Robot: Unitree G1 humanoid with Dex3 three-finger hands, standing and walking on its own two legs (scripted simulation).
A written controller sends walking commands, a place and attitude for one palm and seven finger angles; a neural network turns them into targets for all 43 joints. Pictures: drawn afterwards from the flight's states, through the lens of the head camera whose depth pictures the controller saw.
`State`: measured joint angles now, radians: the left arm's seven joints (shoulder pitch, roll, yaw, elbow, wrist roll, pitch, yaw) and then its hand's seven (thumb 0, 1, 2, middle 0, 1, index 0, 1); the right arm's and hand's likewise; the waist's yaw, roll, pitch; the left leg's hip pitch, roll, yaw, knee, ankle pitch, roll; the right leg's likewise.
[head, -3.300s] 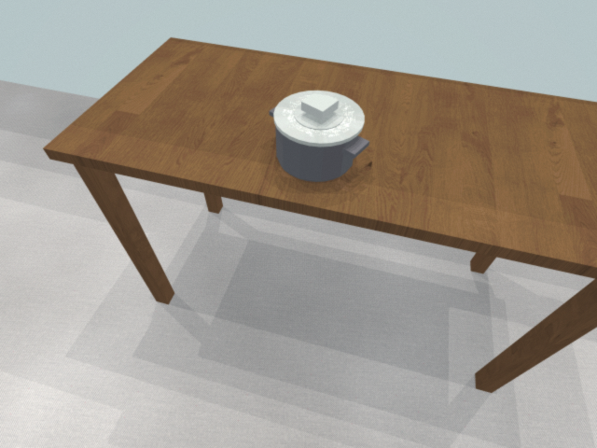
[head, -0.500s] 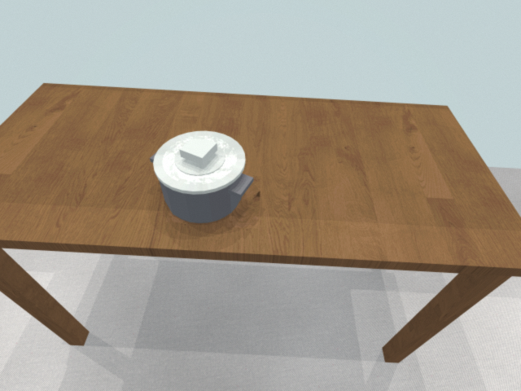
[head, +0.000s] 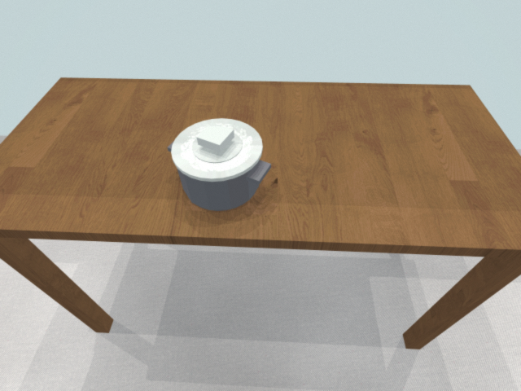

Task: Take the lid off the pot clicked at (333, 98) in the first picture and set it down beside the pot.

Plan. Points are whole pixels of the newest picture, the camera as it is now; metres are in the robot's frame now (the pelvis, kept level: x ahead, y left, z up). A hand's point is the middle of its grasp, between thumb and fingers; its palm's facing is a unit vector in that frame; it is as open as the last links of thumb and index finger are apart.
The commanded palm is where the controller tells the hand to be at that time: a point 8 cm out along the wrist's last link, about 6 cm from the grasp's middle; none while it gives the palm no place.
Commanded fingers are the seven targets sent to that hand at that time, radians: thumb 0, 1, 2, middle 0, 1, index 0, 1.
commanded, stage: look again from close up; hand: left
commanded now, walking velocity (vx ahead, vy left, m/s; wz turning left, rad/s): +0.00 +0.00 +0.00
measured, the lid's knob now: (215, 137) +0.53 +0.12 +0.09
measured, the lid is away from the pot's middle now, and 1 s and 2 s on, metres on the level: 0.00 0.00 0.00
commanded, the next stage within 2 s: shuffle to correct the standing spot in 0.88 s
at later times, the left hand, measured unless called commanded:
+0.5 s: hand out of the picture +0.00 +0.19 -0.17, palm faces +0.00 -0.98 -0.21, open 7.4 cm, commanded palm none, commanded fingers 0.00 0.90 0.90 -0.20 -0.30 -0.20 -0.30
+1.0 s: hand out of the picture -0.01 +0.18 -0.17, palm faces +0.00 -0.98 -0.20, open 7.4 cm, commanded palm none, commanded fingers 0.00 0.90 0.90 -0.20 -0.30 -0.20 -0.30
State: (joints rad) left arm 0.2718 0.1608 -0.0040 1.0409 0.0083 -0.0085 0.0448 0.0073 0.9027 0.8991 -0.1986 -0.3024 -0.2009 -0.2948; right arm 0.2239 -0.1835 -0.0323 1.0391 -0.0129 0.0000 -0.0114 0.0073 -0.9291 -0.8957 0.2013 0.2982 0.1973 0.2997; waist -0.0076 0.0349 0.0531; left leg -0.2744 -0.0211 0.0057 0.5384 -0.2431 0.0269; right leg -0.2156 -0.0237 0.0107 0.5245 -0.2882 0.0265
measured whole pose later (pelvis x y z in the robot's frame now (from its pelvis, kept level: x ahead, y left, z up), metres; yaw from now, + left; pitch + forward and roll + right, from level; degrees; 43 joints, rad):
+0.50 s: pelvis -0.01 +0.01 +0.00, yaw -1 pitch -2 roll +0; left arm 0.29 0.17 -0.01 1.05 0.01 0.00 0.04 0.01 0.90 0.90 -0.20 -0.30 -0.20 -0.29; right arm 0.22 -0.17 -0.03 1.06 -0.01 0.00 -0.01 0.00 -0.92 -0.90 0.20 0.30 0.20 0.30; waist 0.00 0.00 0.06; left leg -0.27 -0.03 0.02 0.51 -0.21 0.04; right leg -0.22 -0.03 0.03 0.50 -0.26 0.04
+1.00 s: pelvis -0.01 +0.01 +0.00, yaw -1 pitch -1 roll +0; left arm 0.30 0.16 -0.01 1.07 0.01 0.00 0.04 0.01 0.90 0.90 -0.20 -0.30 -0.20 -0.29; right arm 0.26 -0.16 -0.03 1.08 0.00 0.00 -0.01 0.01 -0.93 -0.90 0.20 0.30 0.20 0.30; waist 0.00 0.00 0.06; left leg -0.27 -0.03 0.03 0.48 -0.20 0.04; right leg -0.23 -0.03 0.03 0.49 -0.25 0.04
